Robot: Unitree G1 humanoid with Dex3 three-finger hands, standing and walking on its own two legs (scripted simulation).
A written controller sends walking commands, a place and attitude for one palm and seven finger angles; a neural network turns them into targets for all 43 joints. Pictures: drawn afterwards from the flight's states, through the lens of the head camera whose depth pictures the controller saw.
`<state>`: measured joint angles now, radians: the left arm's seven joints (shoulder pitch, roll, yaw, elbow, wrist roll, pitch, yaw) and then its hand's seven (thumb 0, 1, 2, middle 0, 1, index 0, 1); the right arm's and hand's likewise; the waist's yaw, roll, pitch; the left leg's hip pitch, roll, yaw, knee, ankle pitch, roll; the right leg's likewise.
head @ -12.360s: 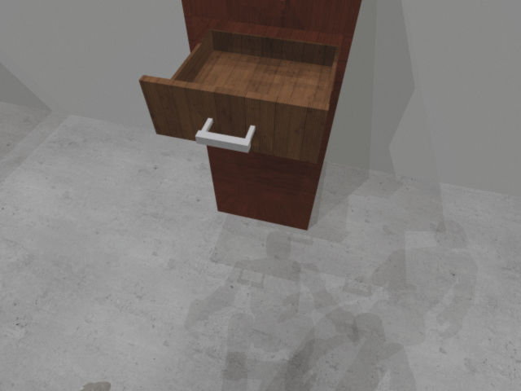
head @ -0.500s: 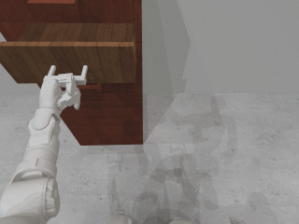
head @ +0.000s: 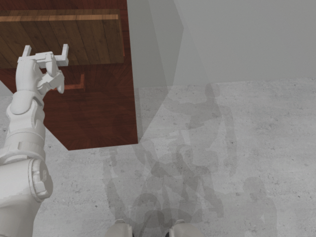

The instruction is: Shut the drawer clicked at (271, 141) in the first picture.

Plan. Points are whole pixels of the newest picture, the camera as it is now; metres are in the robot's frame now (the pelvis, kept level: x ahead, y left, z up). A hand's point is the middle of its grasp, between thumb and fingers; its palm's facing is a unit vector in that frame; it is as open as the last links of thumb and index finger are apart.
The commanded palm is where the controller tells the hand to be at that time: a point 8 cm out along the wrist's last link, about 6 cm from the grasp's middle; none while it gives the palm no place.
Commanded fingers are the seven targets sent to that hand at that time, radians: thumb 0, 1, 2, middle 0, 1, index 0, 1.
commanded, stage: push the drawer shut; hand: left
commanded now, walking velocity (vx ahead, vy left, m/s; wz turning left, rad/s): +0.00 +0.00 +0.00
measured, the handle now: (45, 55) +0.56 +0.26 +0.09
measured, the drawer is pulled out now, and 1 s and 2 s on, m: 0.04 0.00 0.00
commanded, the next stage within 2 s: pull the fist back off the drawer in 0.70 s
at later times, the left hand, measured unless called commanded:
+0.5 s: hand (57, 64) +0.53 +0.22 +0.10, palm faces +0.07 -1.00 -0.01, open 2.9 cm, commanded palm +0.52 +0.26 +0.09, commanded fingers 0.00 0.90 0.90 -1.40 -1.60 -1.40 -1.60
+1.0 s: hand (55, 62) +0.53 +0.23 +0.10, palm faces +0.08 -1.00 -0.03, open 3.0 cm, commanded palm +0.53 +0.25 +0.09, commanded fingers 0.00 0.90 0.90 -1.40 -1.60 -1.40 -1.60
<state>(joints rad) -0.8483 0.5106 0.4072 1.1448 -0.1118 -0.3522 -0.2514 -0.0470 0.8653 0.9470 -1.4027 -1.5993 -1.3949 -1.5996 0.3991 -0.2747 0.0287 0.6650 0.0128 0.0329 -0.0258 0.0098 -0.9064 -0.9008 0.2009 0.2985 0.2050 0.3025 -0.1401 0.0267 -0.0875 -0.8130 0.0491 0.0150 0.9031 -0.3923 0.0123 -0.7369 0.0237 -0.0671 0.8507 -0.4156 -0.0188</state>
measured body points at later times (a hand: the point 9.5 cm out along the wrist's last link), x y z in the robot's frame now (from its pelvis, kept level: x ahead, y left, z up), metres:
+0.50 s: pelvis +0.00 +0.01 -0.01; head +0.13 +0.03 +0.43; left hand +0.52 +0.28 +0.10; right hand -0.01 -0.26 -0.11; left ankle +0.02 +0.11 -0.69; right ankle -0.01 -0.11 -0.69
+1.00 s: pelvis -0.03 +0.01 -0.02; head +0.12 +0.04 +0.41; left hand +0.52 +0.28 +0.10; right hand -0.06 -0.25 -0.11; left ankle +0.02 +0.11 -0.69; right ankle -0.01 -0.11 -0.69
